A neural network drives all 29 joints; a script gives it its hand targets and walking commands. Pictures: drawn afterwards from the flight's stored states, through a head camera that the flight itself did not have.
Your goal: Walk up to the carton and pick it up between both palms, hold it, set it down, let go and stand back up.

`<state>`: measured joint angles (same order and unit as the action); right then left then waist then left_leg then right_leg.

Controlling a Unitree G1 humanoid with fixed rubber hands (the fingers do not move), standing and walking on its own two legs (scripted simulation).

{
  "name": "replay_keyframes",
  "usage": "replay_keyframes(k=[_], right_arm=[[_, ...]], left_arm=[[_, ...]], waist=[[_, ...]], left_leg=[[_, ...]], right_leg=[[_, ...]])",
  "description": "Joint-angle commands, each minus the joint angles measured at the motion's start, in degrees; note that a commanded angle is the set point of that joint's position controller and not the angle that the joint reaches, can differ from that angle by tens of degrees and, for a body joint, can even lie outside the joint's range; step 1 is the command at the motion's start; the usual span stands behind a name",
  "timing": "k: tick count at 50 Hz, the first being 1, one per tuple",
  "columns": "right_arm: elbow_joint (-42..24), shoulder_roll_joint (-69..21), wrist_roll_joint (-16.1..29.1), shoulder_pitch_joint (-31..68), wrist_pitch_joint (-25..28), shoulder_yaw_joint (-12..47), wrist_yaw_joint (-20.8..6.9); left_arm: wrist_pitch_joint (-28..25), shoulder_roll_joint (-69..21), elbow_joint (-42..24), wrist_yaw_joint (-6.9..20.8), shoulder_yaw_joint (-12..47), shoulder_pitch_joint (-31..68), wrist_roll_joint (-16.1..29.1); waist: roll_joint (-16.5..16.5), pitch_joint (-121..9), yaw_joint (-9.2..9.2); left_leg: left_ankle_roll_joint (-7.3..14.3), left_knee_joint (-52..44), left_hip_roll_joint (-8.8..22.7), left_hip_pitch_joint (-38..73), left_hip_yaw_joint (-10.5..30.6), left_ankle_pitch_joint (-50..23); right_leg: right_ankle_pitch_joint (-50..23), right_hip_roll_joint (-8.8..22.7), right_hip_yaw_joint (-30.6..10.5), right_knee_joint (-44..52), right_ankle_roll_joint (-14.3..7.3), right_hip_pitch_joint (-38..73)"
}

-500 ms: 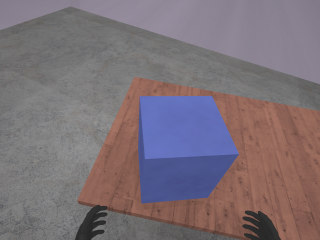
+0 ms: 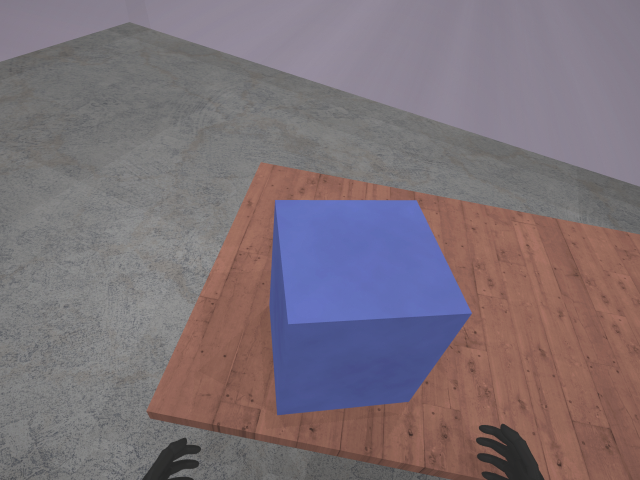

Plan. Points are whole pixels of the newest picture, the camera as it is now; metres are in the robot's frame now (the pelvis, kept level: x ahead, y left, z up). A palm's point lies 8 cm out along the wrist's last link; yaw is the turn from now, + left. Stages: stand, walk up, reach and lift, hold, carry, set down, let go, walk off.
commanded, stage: set down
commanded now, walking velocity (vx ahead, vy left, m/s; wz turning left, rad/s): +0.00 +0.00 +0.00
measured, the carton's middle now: (346, 308) +0.39 +0.01 +0.00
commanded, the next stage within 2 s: let go in 0.04 s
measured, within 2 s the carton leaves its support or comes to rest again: neither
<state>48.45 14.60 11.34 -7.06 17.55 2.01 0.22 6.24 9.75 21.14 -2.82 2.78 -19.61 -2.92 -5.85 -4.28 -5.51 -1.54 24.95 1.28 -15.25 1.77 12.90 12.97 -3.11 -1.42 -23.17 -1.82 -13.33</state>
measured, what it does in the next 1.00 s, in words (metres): stands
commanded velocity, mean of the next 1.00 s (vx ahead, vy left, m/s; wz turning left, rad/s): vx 0.00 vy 0.00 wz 0.00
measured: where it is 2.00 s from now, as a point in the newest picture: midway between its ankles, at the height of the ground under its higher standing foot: outside the picture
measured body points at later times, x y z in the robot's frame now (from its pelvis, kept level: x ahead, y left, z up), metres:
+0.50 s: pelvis +0.00 +0.00 +0.00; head -0.01 +0.04 +0.45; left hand +0.13 +0.22 -0.10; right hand +0.20 -0.24 -0.05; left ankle +0.00 +0.13 -0.74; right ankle -0.01 -0.10 -0.74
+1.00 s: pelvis -0.02 +0.01 +0.00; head -0.04 +0.03 +0.45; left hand +0.02 +0.29 -0.14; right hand +0.20 -0.24 -0.05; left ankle +0.00 +0.13 -0.74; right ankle -0.01 -0.10 -0.74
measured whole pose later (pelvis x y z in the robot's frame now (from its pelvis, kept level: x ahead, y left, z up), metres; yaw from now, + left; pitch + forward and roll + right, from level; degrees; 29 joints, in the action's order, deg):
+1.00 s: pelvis -0.02 +0.01 +0.00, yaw +0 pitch -1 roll -1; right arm 41.5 19.8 2.3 -7.1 5.1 2.0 0.2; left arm -1.0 17.7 49.3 -0.2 1.5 -18.9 -2.9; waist -2.2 -3.4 -5.3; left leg -0.1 25.6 0.2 -12.7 1.8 12.2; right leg 12.0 -2.1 -1.4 -23.0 -0.7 -10.3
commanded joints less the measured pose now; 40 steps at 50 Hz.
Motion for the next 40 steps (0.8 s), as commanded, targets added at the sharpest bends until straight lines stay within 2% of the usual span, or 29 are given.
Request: replay_keyframes(k=[1, 2, 5, 6, 7, 8, 11, 12, 13, 15, 16, 17, 18, 19, 22, 24, 25, 26, 27, 28, 29, 30, 31, 33, 34, 35, 37, 38, 40], right_arm=[[2.4, -0.8, -6.1, -3.2, -2.6, -1.5, -1.5], [-0.3, -0.2, -6.6, -1.8, -1.5, -2.3, -1.4], [2.0, -0.1, -5.6, -3.2, -1.6, -1.3, -1.7], [2.1, 0.1, -6.6, -1.1, -1.8, -2.4, -1.8], [4.1, 1.0, -7.2, -1.2, -2.4, -2.9, -2.1], [3.8, 1.4, -7.2, -0.6, -2.3, -3.3, -2.1], [0.9, 0.5, -7.4, -0.1, -2.3, -3.4, -1.5], [1.6, 0.7, -7.6, -0.5, -2.9, -3.0, -1.7], [1.9, 0.8, -7.1, -1.2, -2.9, -3.2, -1.9], [3.0, 0.2, -7.1, -1.4, -2.9, -3.2, -1.5], [2.9, 1.6, -6.7, -0.9, -2.8, -2.8, -1.8], [1.6, 0.6, -7.3, -1.3, -2.7, -3.2, -1.3], [2.1, 0.7, -7.5, -0.9, -2.6, -4.1, -1.6], [2.6, 0.6, -7.4, -0.3, -2.5, -4.0, -1.2], [2.4, 0.7, -7.3, -0.3, -2.5, -2.9, -1.3], [2.3, 0.7, -7.7, -1.7, -2.6, -4.1, -0.9], [4.6, 1.1, -7.6, 0.6, -3.4, -3.7, -1.4], [-2.4, 19.5, -15.0, -4.0, -7.8, -5.5, 0.8], [-4.5, 15.7, -14.8, 0.1, -9.6, -4.9, 1.4], [-6.1, 15.9, -15.3, -0.2, -10.4, -4.7, 1.5], [-6.3, 14.1, -14.3, -1.4, -11.6, -5.0, 1.6], [-6.0, 15.5, -14.1, -2.5, -12.2, -4.5, 2.0], [-7.0, 17.1, -14.1, -1.3, -12.7, -5.3, 1.9], [-8.0, 15.6, -13.9, -1.5, -13.4, -5.2, 1.8], [-8.6, 14.9, -13.5, -1.7, -13.4, -4.3, 1.9], [-8.8, 15.3, -13.4, -0.9, -13.5, -4.8, 1.7], [-8.3, 17.3, -13.4, -0.9, -13.8, -4.9, 1.2], [-9.3, 16.5, -13.4, 1.5, -13.9, -4.5, 1.4], [-8.0, 17.6, -12.9, -1.8, -14.3, -5.0, 1.2]], left_arm=[[-1.6, 7.9, -4.4, 1.3, -4.0, 7.4, 1.5], [-1.7, 8.2, -6.3, 1.1, -4.4, 8.9, 1.1], [-1.8, 6.9, -5.9, 1.0, -4.2, 7.6, -0.2], [-0.8, 6.7, -3.7, 1.2, -3.7, 8.7, -0.1], [-0.6, 6.5, -4.7, 0.9, -3.6, 8.7, -0.6], [-0.5, 6.4, -4.2, 0.7, -4.3, 8.6, -1.0], [-0.5, 7.0, -5.8, 0.9, -3.1, 9.8, 0.9], [0.2, 6.9, -3.6, 1.1, -3.4, 9.4, -0.6], [0.1, 6.1, -5.4, 0.8, -3.2, 9.1, -0.1], [0.3, 6.8, -4.6, 1.2, -3.4, 9.5, -0.2], [0.8, 6.7, -4.4, 1.0, -3.5, 9.2, -0.6], [0.4, 7.4, -6.9, 0.9, -4.0, 9.2, -0.2], [0.5, 6.1, -6.4, 0.8, -2.6, 8.5, 0.2], [0.5, 6.5, -5.0, 1.1, -3.1, 9.6, -0.1], [0.4, 6.9, -6.7, 1.0, -3.2, 10.2, -0.7], [0.3, 6.7, -7.2, 1.1, -2.5, 9.8, 0.7], [1.5, 6.2, -4.1, 1.1, -2.7, 10.7, -0.8], [-4.8, 18.9, 4.8, 1.3, -7.9, 6.9, 0.2], [-6.9, 22.8, 8.2, 0.8, -9.9, 1.6, 0.7], [-7.5, 21.4, 11.3, 0.7, -8.9, 1.2, 1.5], [-8.6, 20.8, 10.0, 1.1, -8.8, 4.4, 1.0], [-8.2, 18.0, 10.9, 1.4, -7.9, 4.5, 0.7], [-8.7, 16.6, 12.8, 2.1, -8.0, 4.6, 0.8], [-10.0, 18.3, 15.0, 2.3, -7.8, 5.3, 1.3], [-10.0, 18.8, 15.7, 2.7, -7.2, 7.4, 1.0], [-10.0, 18.2, 17.4, 2.7, -7.0, 6.5, 1.2], [-10.1, 18.4, 20.7, 3.0, -7.0, 4.5, 1.1], [-10.1, 18.1, 20.5, 3.1, -6.6, 5.5, 0.4], [-10.3, 18.5, 23.3, 3.1, -6.1, 4.2, 1.3]], waist=[[9.3, 6.2, 7.41], [9.0, 4.1, 7.17], [12.2, 5.4, 6.46], [10.2, 7.3, 6.84], [12.6, 6.8, 6.01], [11.9, 5.9, 5.63], [10.0, 7.1, 6.95], [12.4, 7.8, 6.36], [13.4, 7.4, 6.57], [11.3, 7.4, 7.33], [12.3, 6.9, 6.42], [12.1, 7.0, 6.33], [12.9, 6.8, 6.46], [10.4, 7.5, 7.08], [13.2, 6.2, 6.42], [11.7, 6.9, 8.10], [13.8, 9.6, 7.24], [13.4, -2.4, 3.97], [7.2, -7.8, 1.81], [7.8, -4.0, 2.88], [5.9, -6.2, 4.37], [8.0, -2.3, 4.99], [14.6, -3.5, 5.22], [12.0, -3.7, 4.98], [7.1, -0.3, 5.07], [12.1, -2.1, 3.41], [12.8, -2.5, 4.11], [9.4, -1.4, 4.45], [10.0, -1.5, 4.37]], left_leg=[[0.3, -5.1, -3.2, 13.2, -5.4, -11.7], [0.6, -5.1, -2.7, 13.6, -4.5, -11.8], [-0.6, -4.7, -2.5, 15.8, -5.2, -12.8], [-0.3, -5.0, -2.1, 15.6, -4.3, -10.2], [-0.8, -5.0, -1.9, 15.9, -4.3, -11.8], [-0.9, -4.3, -1.9, 15.6, -4.2, -12.3], [-0.6, -5.0, -1.9, 13.4, -4.7, -8.9], [-0.9, -5.0, -1.9, 14.8, -4.3, -9.1], [-1.0, -5.1, -2.0, 15.1, -4.6, -11.2], [-0.6, -4.7, -1.8, 14.9, -3.7, -10.3], [-0.7, -4.2, -2.0, 15.5, -4.0, -11.9], [-0.7, -4.5, -2.1, 14.6, -4.1, -11.8], [-1.1, -4.5, -1.8, 14.8, -4.0, -11.9], [-0.7, -4.3, -2.2, 14.4, -3.8, -11.5], [-1.0, -3.9, -1.9, 14.9, -3.5, -12.4], [-0.8, -4.3, -2.0, 15.2, -3.5, -11.4], [-1.1, -4.6, -1.9, 14.6, -3.1, -9.8], [3.1, 4.3, 3.6, 6.7, 4.0, -31.1], [3.6, 4.9, 2.8, 7.9, 2.9, -29.4], [4.3, 4.0, 3.1, 5.8, 3.3, -25.1], [3.5, 2.4, 3.2, 6.7, 4.4, -22.5], [4.4, 3.1, 3.7, 4.9, 5.1, -19.2], [3.8, 2.3, 2.2, 5.7, 4.3, -17.7], [3.5, 0.7, 1.7, 5.5, 3.9, -13.6], [4.2, 0.1, 2.4, 3.6, 5.3, -12.9], [4.3, -0.2, 2.6, 4.2, 5.5, -13.4], [4.7, 1.2, 2.5, 6.9, 5.0, -14.2], [4.8, 0.8, 2.7, 4.6, 5.4, -10.7], [4.4, 1.2, 2.9, 6.4, 5.6, -8.4]], right_leg=[[-7.4, 4.5, -0.6, 9.5, 0.9, 6.1], [-7.7, 4.0, -0.2, 9.0, 0.7, 7.1], [-6.1, 3.6, 0.7, 8.9, 0.2, 4.5], [-3.1, 3.5, 0.6, 10.0, 0.1, 3.4], [-3.2, 3.3, 0.6, 9.4, -0.5, 2.7], [-3.8, 3.2, 0.6, 9.0, -0.7, 3.9], [-2.5, 3.0, 0.9, 8.5, -0.3, 5.1], [-2.1, 3.5, 0.9, 8.7, -0.5, 4.0], [-3.5, 3.8, 1.1, 9.4, -0.5, 4.7], [-3.6, 3.5, 0.6, 9.5, -0.4, 4.4], [-4.5, 3.3, 1.0, 8.7, -0.4, 4.0], [-5.0, 3.9, 1.0, 8.6, -0.3, 5.2], [-5.0, 3.6, 1.3, 8.8, -0.7, 5.3], [-5.0, 3.4, 1.0, 9.2, -0.3, 5.7], [-6.0, 3.6, 1.5, 7.9, -0.3, 5.1], [-5.7, 3.5, 1.2, 8.8, -0.3, 5.8], [-2.5, 3.4, 1.2, 9.0, -0.7, 3.4], [-21.3, 8.7, -2.3, -2.8, 0.4, 13.0], [-24.9, 9.8, -1.8, -2.7, 3.2, 15.1], [-27.1, 9.7, -4.6, -1.5, 3.1, 13.2], [-22.8, 9.2, -2.1, -1.6, 2.0, 13.7], [-18.3, 9.0, -4.0, 0.3, 0.7, 11.5], [-18.9, 9.4, -5.2, 2.2, 1.4, 10.9], [-16.2, 8.8, -4.5, 3.0, 1.9, 10.6], [-15.2, 8.9, -4.3, 3.3, 1.4, 9.4], [-13.4, 9.6, -4.9, 2.9, 0.7, 9.7], [-14.6, 8.7, -4.0, 4.3, 0.5, 7.9], [-13.1, 8.3, -4.1, 3.8, 0.5, 8.3], [-10.9, 8.8, -5.0, 5.6, 1.7, 6.6]])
